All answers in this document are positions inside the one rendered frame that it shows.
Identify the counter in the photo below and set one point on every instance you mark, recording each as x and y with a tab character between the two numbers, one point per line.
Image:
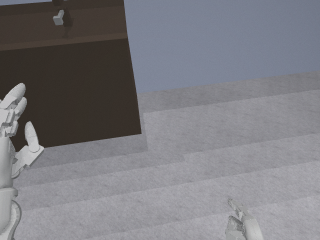
78	77

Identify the tap lever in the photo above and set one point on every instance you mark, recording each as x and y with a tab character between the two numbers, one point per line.
58	19

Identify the robot left forearm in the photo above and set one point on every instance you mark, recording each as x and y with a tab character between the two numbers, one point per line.
10	213

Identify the right robot hand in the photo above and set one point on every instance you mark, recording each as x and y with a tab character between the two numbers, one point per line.
246	229

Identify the left robot hand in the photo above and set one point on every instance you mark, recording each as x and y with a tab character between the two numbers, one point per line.
11	108

